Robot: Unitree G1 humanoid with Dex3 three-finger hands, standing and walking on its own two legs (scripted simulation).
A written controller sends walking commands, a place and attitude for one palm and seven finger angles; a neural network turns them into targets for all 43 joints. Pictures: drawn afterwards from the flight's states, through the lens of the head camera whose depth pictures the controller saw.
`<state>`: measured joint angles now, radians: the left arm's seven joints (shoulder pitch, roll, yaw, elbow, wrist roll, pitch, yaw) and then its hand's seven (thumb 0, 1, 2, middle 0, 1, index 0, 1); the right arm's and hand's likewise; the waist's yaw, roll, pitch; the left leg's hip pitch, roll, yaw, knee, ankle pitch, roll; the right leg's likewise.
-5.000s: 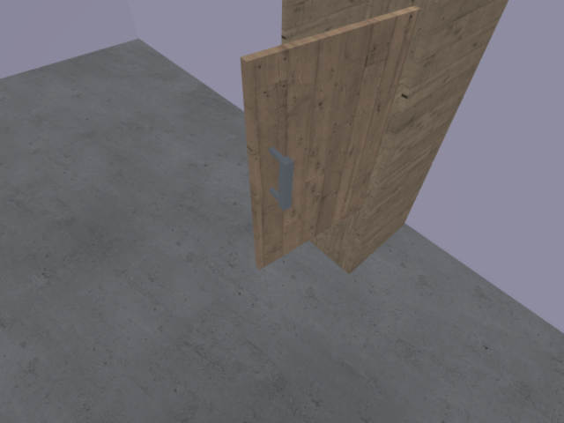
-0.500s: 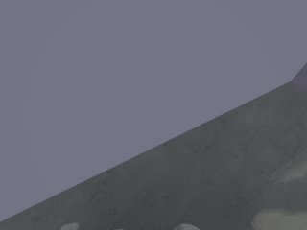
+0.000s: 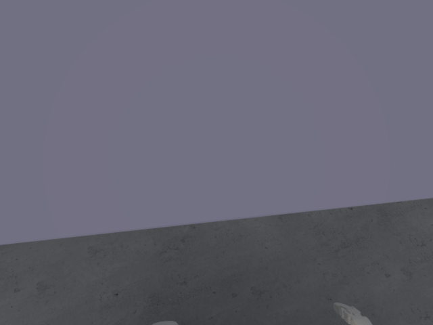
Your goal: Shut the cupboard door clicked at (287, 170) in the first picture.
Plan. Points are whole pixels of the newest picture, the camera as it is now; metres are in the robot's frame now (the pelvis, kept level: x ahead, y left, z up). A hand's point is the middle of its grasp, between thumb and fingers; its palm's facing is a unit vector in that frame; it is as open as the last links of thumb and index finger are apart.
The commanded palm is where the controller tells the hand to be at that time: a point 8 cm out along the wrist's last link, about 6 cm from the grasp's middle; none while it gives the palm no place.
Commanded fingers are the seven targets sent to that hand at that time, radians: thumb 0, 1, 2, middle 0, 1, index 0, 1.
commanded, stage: turn to face it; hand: left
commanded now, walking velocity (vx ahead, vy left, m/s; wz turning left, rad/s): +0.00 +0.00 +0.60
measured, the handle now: out of the picture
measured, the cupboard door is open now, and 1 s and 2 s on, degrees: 83 83 83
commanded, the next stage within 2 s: none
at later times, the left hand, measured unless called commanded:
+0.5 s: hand out of the picture +0.02 +0.16 -0.14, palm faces +0.29 -0.92 -0.27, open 7.4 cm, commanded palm none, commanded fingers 0.00 0.90 0.90 -0.20 -0.30 -0.20 -0.30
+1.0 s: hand out of the picture -0.04 +0.19 -0.15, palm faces +0.58 -0.77 -0.28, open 7.4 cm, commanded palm none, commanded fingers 0.00 0.90 0.90 -0.20 -0.30 -0.20 -0.30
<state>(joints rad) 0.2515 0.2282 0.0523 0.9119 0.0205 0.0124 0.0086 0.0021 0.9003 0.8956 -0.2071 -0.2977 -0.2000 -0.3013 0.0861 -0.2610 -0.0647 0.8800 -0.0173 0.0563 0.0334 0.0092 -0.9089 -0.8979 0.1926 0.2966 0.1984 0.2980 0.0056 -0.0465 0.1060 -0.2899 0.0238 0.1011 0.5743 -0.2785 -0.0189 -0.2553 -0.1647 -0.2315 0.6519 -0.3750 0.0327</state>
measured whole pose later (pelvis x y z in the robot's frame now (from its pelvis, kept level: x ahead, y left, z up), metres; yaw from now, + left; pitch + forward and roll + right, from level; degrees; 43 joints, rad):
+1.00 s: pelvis -0.01 -0.05 +0.01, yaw +35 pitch +0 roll -1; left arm 0.14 0.26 0.07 0.88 0.01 0.05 0.01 0.00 0.91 0.90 -0.20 -0.30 -0.19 -0.30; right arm 0.17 -0.22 -0.06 0.92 -0.03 0.06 0.01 0.01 -0.90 -0.90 0.20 0.30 0.21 0.30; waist -0.02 0.00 0.09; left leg -0.32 -0.02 -0.09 0.53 -0.22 0.00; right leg -0.36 -0.04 -0.02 0.75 -0.40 0.07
